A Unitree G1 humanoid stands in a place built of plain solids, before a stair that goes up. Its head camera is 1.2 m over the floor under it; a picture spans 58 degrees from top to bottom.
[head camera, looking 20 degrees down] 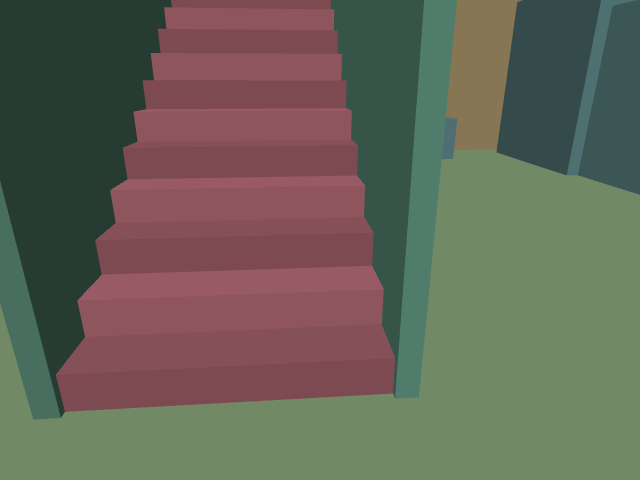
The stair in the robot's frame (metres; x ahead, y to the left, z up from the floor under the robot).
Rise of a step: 0.17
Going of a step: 0.26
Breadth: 1.30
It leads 5 degrees to the left of straight ahead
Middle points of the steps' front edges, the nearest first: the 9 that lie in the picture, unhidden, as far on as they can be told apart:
1.40 0.34 0.17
1.66 0.37 0.35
1.92 0.39 0.52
2.18 0.41 0.69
2.43 0.43 0.87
2.69 0.45 1.04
2.95 0.47 1.21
3.21 0.49 1.39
3.47 0.51 1.56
